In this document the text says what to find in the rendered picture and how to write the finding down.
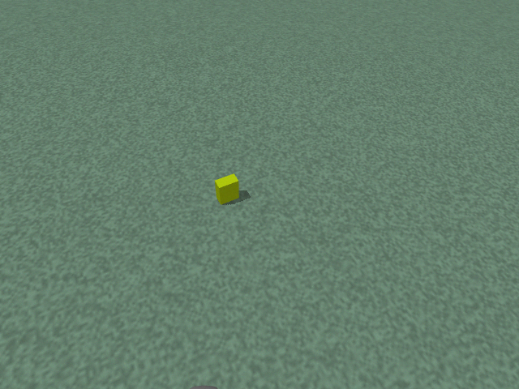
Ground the carton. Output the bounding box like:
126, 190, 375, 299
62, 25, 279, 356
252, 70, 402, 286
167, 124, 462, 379
215, 173, 239, 205

